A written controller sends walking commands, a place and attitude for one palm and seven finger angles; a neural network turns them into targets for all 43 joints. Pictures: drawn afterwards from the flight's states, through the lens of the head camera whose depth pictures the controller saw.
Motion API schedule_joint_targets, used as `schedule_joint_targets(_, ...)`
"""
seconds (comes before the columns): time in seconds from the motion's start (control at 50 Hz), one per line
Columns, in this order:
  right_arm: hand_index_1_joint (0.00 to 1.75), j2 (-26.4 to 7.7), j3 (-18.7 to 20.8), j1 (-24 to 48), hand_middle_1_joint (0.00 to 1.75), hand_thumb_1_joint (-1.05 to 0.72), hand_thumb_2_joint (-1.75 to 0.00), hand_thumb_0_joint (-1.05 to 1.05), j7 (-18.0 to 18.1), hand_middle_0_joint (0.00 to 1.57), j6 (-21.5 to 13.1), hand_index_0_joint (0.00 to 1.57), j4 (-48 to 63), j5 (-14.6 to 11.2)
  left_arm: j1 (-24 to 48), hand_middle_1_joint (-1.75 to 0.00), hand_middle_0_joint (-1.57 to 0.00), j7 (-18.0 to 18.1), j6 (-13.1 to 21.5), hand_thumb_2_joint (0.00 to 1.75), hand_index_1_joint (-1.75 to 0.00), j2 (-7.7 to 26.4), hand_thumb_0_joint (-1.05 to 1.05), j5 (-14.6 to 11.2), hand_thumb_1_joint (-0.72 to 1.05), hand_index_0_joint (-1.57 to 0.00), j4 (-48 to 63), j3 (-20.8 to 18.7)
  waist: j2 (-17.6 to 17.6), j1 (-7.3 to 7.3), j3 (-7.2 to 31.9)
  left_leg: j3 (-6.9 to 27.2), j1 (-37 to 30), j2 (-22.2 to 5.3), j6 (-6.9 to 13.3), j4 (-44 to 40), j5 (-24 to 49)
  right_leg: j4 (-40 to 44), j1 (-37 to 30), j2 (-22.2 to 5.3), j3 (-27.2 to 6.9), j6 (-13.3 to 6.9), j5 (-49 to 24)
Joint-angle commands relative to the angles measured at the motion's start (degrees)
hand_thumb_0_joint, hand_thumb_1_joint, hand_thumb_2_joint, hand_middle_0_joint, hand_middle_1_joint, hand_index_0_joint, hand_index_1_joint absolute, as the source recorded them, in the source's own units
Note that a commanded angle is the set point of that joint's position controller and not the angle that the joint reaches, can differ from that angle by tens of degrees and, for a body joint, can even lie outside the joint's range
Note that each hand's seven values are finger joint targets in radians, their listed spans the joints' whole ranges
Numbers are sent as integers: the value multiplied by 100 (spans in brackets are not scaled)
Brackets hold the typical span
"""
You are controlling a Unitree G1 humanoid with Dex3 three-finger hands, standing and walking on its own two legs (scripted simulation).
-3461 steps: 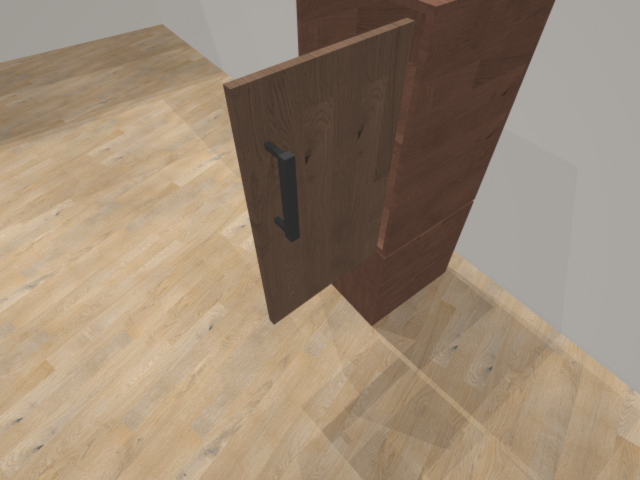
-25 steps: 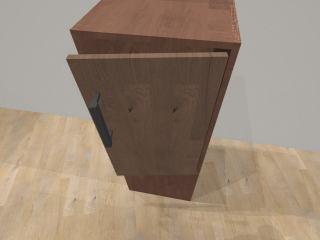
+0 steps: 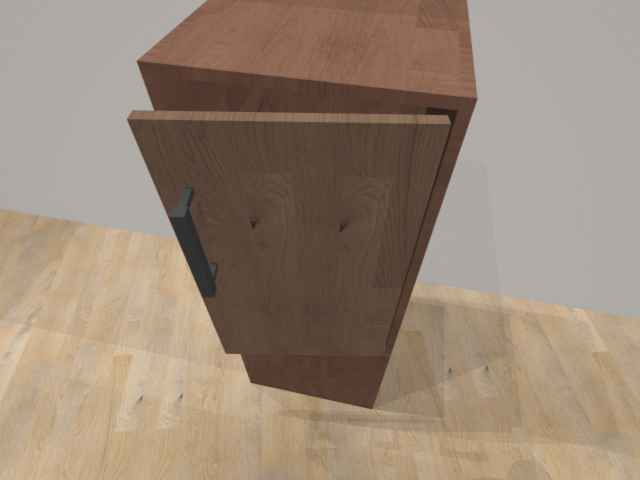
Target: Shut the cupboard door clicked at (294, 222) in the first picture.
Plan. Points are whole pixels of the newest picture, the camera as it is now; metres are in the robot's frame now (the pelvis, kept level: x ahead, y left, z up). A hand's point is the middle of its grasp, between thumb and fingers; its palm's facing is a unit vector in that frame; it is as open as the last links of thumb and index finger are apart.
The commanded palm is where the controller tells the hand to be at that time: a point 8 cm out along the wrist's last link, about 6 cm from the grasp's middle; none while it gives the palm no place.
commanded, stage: look again from close up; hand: left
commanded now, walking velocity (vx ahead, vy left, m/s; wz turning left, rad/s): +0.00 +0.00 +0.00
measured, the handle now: (199, 246) +0.40 +0.20 +0.06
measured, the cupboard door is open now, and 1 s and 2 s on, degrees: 11 11 11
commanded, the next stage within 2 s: shuffle to correct the standing spot in 0.32 s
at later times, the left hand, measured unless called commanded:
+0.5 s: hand out of the picture -0.01 +0.13 -0.17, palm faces +0.01 -0.98 -0.19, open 7.3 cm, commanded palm none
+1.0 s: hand out of the picture -0.01 +0.12 -0.17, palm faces +0.05 -0.98 -0.21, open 7.3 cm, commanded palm none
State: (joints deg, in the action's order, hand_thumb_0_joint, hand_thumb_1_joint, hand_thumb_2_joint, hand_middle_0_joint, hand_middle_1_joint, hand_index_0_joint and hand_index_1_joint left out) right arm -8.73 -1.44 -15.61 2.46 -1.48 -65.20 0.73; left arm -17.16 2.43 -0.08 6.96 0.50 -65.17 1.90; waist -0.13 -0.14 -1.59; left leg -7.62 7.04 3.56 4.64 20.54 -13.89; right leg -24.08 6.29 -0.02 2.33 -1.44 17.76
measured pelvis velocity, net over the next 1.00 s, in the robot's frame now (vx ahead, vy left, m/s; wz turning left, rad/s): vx -0.02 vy -0.05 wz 0.02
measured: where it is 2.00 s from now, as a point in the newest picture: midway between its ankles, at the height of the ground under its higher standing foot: outside the picture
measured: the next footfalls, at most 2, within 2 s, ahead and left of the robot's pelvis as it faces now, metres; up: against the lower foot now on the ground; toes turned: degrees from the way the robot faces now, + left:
none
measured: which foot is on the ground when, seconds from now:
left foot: down 0.00-1.00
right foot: down 0.00-1.00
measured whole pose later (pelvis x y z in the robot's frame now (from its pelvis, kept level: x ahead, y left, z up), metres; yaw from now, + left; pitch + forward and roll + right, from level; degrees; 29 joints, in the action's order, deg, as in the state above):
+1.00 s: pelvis -0.02 -0.05 +0.00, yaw +1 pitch -1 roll +1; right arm -8.6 0.1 -17.3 1.5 1.0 -64.1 1.1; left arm -16.9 2.5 0.4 8.5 0.8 -62.0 0.4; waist 0.5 -0.5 -0.3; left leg -5.2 10.4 -1.2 0.2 25.2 -14.2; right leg -22.5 6.4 4.5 4.7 -5.9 15.9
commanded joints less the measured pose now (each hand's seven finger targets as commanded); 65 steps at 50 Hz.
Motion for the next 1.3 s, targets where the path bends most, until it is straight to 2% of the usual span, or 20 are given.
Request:
schedule_joint_targets(0.0,30,-464,75,-467,30,-90,-90,0,22,20,-61,20,55,-8,-411,-30,-20,31,85,90,-30,506,0,2,90,-20,123,-110,-65,13,-271,952,-154,-1051,-90,-314,1432,370,436,-642,-663,-169,-1185)
schedule_joint_targets(0.08,30,-450,75,-494,30,-90,-90,0,31,20,-74,20,34,-4,-445,-30,-20,36,102,90,-30,503,0,2,90,-20,123,-116,-46,10,-166,940,-225,-1050,-92,-249,1686,345,350,-647,-661,-180,-1432)
schedule_joint_targets(0.14,30,-428,78,-498,30,-90,-90,0,26,20,-72,20,24,-8,-459,-30,-20,32,114,90,-30,495,0,-4,90,-20,125,-112,-52,-1,-199,912,-178,-1044,-109,-276,1484,402,339,-672,-679,-188,-1430)
schedule_joint_targets(0.18,30,-425,85,-509,30,-90,-90,0,32,20,-74,20,17,-6,-475,-30,-20,37,123,90,-30,489,0,1,90,-20,136,-117,-55,2,-149,899,-210,-1046,-110,-219,1632,381,294,-662,-697,-196,-1631)
schedule_joint_targets(0.4,30,-359,81,-565,30,-90,-90,0,42,20,-58,20,-50,-5,-514,-30,-20,45,142,90,-30,480,0,-6,90,-20,117,-121,-61,-2,-241,851,-164,-1059,-155,-232,1493,430,259,-670,-717,-221,-1786)
schedule_joint_targets(0.46,30,-331,117,-500,30,-90,-90,0,62,20,-49,20,32,-29,-483,-30,-20,74,120,90,-30,550,0,-3,90,-20,217,-161,29,-22,-257,867,-193,-1113,-168,-189,2166,287,311,-703,-779,-217,-2338)
schedule_joint_targets(0.52,30,-391,173,-478,30,-90,-90,0,79,20,-10,20,119,-25,-506,-30,-20,99,84,90,-30,635,0,0,90,-20,311,-228,-8,-37,-19,819,-310,-1148,-189,53,2599,77,302,-764,-820,-209,-2780)
schedule_joint_targets(0.62,30,-523,309,-360,30,-90,-90,0,74,20,129,20,338,3,-392,-30,-20,116,15,90,-30,770,0,22,90,-20,521,-353,1,-20,231,717,-239,-1178,-225,466,2600,-294,411,-840,-896,-278,-3118)
schedule_joint_targets(0.66,30,-424,305,-335,30,-90,-90,0,56,20,133,20,372,-7,-395,-30,-20,117,34,90,-30,727,0,33,90,-20,544,-331,-85,-24,388,648,-131,-1122,-245,466,2019,-184,290,-882,-985,-277,-2991)
schedule_joint_targets(0.7,30,-369,283,-289,30,-90,-90,0,23,20,157,20,386,-17,-323,-30,-20,115,60,90,-30,741,0,25,90,-20,554,-292,-266,0,317,601,75,-976,-320,404,1038,81,262,-984,-1163,-248,-2656)
schedule_joint_targets(0.76,30,-283,244,-275,30,-90,-90,0,-23,20,180,20,330,-9,-156,-30,-20,92,89,90,-30,740,0,24,90,-20,537,-239,-392,33,-117,574,228,-835,-373,180,143,603,552,-1035,-1319,-222,-1518)
schedule_joint_targets(0.8,30,-316,221,-299,30,-90,-90,0,-52,20,183,20,282,10,-149,-30,-20,66,105,90,-30,766,0,27,90,-20,503,-234,-340,12,-459,570,326,-775,-370,177,17,923,756,-992,-1393,-161,-686)
schedule_joint_targets(0.84,30,-318,207,-402,30,-90,-90,0,-75,20,193,20,241,27,-195,-30,-20,56,108,90,-30,809,0,34,90,-20,476,-254,-446,-11,-669,547,472,-719,-357,248,-42,1184,784,-1017,-1477,-121,-80)
schedule_joint_targets(0.9,30,-317,200,-493,30,-90,-90,0,-87,20,204,20,217,36,-304,-30,-20,47,107,90,-30,832,0,37,90,-20,442,-290,-438,-52,-801,500,641,-649,-366,422,-117,1404,758,-1118,-1600,-115,215)
schedule_joint_targets(0.94,30,-317,204,-540,30,-90,-90,0,-83,20,203,20,226,33,-344,-30,-20,44,116,90,-30,846,0,30,90,-20,462,-313,-328,-65,-795,508,717,-639,-377,503,-93,1423,683,-1182,-1655,-136,18)
schedule_joint_targets(1.0,30,-274,195,-639,30,-90,-90,0,-66,20,172,20,237,17,-333,-30,-20,47,146,90,-30,842,0,18,90,-20,458,-327,-171,-34,-552,557,623,-701,-396,364,96,1072,443,-1186,-1449,-222,-1080)
schedule_joint_targets(1.06,30,-242,179,-694,30,-90,-90,0,-24,20,101,20,197,0,-342,-30,-20,36,169,90,-30,728,0,6,90,-20,446,-295,38,-14,-282,640,268,-893,-381,66,682,678,336,-953,-1096,-229,-1900)
schedule_joint_targets(1.1,30,-266,150,-705,30,-90,-90,0,-2,20,34,20,167,-5,-428,-30,-20,30,178,90,-30,635,0,-12,90,-20,381,-253,140,-64,-139,744,140,-1000,-310,-6,1172,512,246,-797,-888,-179,-2107)
schedule_joint_targets(1.18,30,-314,129,-757,30,-90,-90,0,26,20,-44,20,113,-13,-561,-30,-20,34,196,90,-30,541,0,-6,90,-20,273,-202,1,-76,88,797,-90,-1079,-241,-59,1669,417,117,-706,-767,-182,-2157)
schedule_joint_targets(1.28,30,-327,108,-742,30,-90,-90,0,45,20,-75,20,21,-7,-599,-30,-20,38,188,90,-30,472,0,-3,90,-20,195,-167,54,-67,-90,849,-131,-1108,-188,-158,1777,429,221,-653,-716,-206,-1834)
